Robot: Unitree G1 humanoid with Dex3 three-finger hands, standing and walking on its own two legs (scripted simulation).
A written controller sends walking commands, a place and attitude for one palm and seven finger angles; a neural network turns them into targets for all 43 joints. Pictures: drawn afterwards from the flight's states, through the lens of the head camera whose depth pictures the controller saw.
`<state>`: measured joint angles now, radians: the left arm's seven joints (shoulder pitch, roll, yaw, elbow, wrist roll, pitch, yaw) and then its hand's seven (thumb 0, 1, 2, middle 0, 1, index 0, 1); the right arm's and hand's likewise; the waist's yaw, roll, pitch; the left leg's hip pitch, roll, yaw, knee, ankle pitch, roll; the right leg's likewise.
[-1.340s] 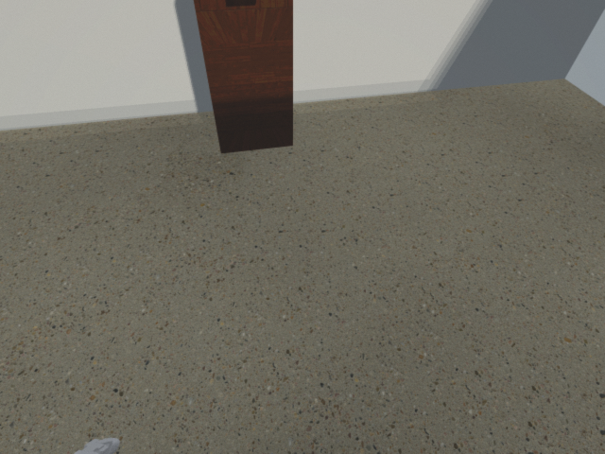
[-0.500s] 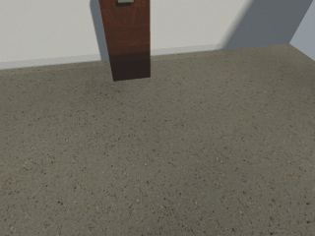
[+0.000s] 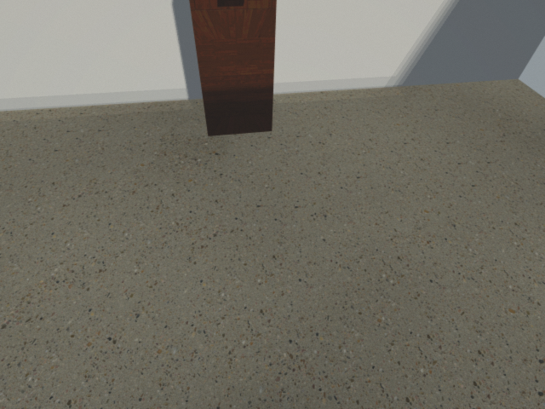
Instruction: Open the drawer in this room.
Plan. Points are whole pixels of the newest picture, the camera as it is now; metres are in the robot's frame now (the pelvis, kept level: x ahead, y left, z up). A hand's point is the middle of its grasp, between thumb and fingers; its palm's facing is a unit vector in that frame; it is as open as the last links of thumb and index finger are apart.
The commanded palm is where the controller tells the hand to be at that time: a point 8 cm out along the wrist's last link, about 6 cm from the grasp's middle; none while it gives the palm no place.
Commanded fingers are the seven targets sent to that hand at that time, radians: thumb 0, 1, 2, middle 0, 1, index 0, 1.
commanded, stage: stand and wait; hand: left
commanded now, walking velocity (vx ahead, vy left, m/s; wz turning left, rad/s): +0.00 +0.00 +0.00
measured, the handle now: out of the picture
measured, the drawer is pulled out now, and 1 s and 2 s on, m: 0.00 0.00 0.00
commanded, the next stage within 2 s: turn or walk to find it in 0.08 s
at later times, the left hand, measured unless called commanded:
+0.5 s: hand out of the picture +0.02 +0.23 -0.19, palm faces +0.12 -0.96 -0.24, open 7.4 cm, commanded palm none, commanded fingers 0.00 0.90 0.90 -0.20 -0.30 -0.20 -0.30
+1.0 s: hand out of the picture -0.05 +0.17 -0.15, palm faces +0.36 -0.89 -0.28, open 7.4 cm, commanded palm none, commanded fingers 0.00 0.90 0.90 -0.20 -0.30 -0.20 -0.30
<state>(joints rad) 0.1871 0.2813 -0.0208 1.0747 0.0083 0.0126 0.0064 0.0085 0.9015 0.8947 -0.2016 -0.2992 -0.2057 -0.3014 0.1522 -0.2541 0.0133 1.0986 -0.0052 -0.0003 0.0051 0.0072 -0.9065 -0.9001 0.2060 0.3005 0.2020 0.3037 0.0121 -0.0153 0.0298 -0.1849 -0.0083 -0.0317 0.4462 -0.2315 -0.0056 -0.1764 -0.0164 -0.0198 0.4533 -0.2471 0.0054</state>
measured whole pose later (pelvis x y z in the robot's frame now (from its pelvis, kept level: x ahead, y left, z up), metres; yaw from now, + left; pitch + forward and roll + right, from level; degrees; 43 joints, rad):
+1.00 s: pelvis -0.03 -0.04 +0.00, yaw +21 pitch -1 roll +2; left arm 0.26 0.20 0.02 0.92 0.02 0.02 0.03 0.01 0.90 0.89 -0.20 -0.30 -0.20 -0.30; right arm 0.24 -0.26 -0.09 0.97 -0.02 0.07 0.01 0.01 -0.91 -0.90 0.20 0.30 0.20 0.30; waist -0.02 0.02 0.04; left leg -0.52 -0.01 -0.03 1.12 -0.35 -0.05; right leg -0.17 -0.04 -0.09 0.49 -0.31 -0.02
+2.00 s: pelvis -0.04 -0.03 -0.01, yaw +33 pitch -1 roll +0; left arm 0.27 0.17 0.03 1.07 0.01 0.03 0.02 0.01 0.92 0.89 -0.20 -0.30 -0.20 -0.30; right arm 0.25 -0.16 -0.03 1.11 -0.01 0.02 -0.03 0.01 -0.91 -0.90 0.20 0.30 0.20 0.30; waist 0.02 -0.01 0.04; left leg -0.19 0.06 0.06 0.52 -0.31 -0.03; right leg -0.24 0.01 -0.04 0.52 -0.26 -0.02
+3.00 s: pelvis +0.07 +0.07 -0.02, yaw +17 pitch +0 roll -1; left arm 0.39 0.17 0.04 1.09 0.01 -0.02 0.01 0.01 0.90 0.89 -0.20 -0.30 -0.20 -0.30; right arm 0.11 -0.17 -0.02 0.98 -0.02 -0.05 0.00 0.01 -0.91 -0.90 0.20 0.30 0.20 0.30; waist 0.05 -0.04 0.05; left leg -0.38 0.05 0.10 0.60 -0.20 0.01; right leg -0.12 0.03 0.07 0.64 -0.47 -0.01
